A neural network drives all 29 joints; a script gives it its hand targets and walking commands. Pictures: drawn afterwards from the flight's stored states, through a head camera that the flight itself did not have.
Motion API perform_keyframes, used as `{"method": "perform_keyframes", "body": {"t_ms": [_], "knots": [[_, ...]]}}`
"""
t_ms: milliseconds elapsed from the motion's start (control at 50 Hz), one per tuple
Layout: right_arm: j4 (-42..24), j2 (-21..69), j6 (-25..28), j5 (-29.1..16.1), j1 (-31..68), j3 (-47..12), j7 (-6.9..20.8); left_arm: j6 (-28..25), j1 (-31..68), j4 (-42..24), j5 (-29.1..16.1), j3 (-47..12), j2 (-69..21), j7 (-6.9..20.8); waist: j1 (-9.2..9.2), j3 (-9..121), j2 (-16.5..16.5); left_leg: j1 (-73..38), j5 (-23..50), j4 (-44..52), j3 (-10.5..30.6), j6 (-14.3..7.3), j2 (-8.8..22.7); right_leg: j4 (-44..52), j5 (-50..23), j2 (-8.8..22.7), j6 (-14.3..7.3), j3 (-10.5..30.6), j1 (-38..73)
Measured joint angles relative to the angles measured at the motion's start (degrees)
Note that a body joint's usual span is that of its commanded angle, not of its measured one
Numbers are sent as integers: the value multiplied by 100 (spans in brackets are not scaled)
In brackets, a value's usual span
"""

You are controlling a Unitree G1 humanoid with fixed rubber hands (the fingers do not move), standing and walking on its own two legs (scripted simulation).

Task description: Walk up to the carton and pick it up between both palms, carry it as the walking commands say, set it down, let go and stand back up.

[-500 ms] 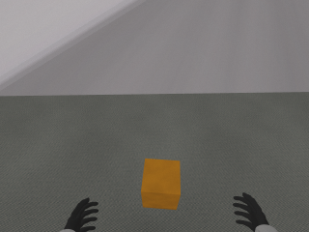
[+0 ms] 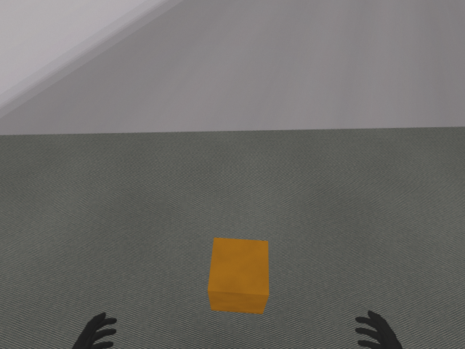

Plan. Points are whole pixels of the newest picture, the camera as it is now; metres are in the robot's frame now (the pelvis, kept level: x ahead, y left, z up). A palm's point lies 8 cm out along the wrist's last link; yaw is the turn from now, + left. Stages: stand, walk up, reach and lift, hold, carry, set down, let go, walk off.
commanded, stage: stand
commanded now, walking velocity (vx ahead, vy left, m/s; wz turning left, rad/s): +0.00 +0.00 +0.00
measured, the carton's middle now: (238, 276) +0.46 +0.00 -0.64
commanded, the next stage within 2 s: none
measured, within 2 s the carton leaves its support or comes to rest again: neither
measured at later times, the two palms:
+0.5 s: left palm out of the picture +0.09 +0.28 -0.08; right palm out of the picture +0.11 -0.25 -0.09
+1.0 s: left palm out of the picture +0.07 +0.29 -0.08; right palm out of the picture +0.09 -0.25 -0.09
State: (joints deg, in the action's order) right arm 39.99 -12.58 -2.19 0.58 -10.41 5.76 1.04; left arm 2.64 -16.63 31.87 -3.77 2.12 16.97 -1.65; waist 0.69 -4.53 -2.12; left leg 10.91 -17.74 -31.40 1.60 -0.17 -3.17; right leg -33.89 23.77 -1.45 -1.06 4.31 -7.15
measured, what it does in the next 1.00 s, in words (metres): stands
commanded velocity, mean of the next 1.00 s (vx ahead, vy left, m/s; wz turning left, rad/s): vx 0.00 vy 0.00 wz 0.00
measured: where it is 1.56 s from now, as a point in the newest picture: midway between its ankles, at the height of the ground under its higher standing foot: outside the picture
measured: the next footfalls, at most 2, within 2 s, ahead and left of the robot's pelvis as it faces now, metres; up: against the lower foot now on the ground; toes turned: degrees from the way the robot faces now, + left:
none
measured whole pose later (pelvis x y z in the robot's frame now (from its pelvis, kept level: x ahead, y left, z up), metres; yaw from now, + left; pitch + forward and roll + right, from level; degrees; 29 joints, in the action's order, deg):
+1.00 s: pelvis -0.03 +0.01 +0.00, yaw +0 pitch -5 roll +1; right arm 44.4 -12.6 -0.4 0.6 -10.4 5.8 0.6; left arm 0.0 -17.6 35.2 -3.8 2.4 17.9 -1.5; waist 0.7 -2.5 -2.1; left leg 10.9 -15.2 -31.4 1.4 -0.6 -3.1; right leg -33.9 21.2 -1.5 -1.1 4.3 -7.2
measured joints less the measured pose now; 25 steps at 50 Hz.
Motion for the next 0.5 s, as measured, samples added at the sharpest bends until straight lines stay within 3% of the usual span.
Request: {"method": "perform_keyframes", "body": {"t_ms": [500], "knots": [[215,0,86,0,0,0,-40,-119,-12,186,0,7,10,-33,0,193,0,0,181,-1,-15,-19,5,0,-181,-1,0,0,-3]]}}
